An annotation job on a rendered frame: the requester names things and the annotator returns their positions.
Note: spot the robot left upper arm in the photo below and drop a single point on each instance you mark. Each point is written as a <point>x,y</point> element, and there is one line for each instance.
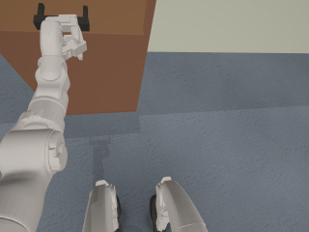
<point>28,161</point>

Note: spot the handle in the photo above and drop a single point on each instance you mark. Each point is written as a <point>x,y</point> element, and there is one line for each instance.
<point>83,21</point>

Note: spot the robot left hand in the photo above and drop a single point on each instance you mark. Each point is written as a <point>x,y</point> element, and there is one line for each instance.
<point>52,40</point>

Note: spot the left robot shin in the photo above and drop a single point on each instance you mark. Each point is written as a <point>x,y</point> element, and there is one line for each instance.
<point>114,213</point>

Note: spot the right robot foot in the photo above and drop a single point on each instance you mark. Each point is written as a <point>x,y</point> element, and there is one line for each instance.
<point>153,212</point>

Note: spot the drawer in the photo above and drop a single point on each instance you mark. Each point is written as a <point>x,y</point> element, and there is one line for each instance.
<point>105,16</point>

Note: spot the cabinet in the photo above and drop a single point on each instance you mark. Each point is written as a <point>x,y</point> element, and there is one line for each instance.
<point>108,78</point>

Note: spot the left robot forearm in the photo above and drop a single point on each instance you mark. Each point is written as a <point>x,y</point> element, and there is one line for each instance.
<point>48,107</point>

